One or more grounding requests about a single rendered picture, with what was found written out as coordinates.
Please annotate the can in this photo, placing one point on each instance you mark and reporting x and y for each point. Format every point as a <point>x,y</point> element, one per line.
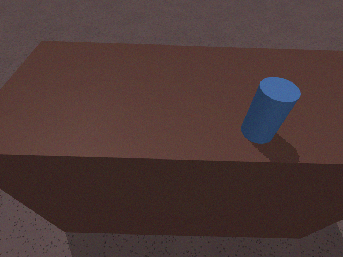
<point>273,101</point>

